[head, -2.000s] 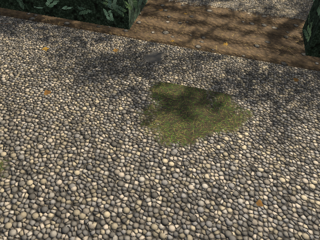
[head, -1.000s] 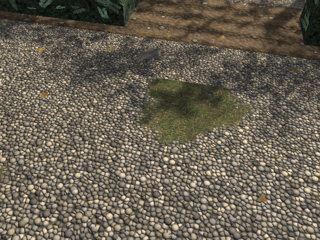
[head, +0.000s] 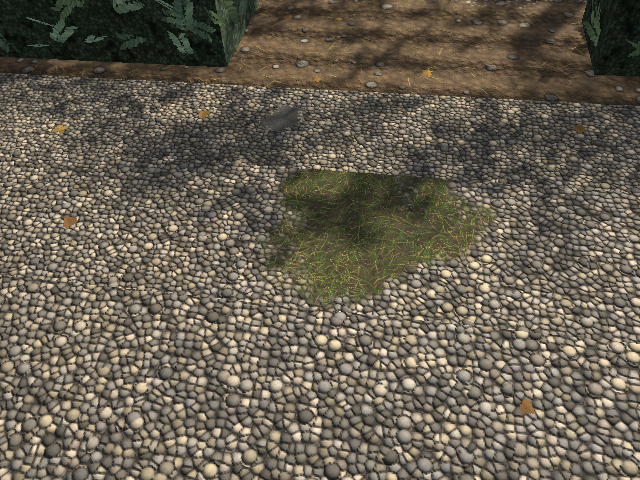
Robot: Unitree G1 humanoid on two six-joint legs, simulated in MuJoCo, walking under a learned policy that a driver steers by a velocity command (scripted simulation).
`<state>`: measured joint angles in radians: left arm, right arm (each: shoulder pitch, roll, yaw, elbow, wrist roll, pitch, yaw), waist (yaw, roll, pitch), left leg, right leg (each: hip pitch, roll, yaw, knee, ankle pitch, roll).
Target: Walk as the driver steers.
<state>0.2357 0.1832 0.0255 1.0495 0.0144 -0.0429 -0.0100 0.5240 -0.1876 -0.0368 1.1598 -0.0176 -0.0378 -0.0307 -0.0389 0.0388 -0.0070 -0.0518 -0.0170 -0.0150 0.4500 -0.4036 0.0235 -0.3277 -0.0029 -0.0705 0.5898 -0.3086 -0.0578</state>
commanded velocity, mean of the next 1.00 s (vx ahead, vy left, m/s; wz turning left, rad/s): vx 0.47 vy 0.00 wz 0.00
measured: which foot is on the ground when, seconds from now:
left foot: down 0.00-0.02, up 0.04-0.64, down 0.66-1.00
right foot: down 0.00-0.66, up 0.68-1.00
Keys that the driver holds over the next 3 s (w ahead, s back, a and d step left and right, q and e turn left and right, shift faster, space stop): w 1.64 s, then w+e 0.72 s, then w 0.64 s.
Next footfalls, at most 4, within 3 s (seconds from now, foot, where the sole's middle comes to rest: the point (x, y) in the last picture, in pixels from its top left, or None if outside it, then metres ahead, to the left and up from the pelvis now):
0.66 left None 0.54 0.11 -0.91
1.12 right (365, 392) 0.80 -0.06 -0.91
1.62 left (286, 330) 1.00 0.14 -0.91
2.16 right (346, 266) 1.34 -0.05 -1.06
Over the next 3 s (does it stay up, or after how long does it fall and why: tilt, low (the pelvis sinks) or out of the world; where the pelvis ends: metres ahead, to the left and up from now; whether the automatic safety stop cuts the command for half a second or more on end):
stays up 1.61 -0.04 -0.27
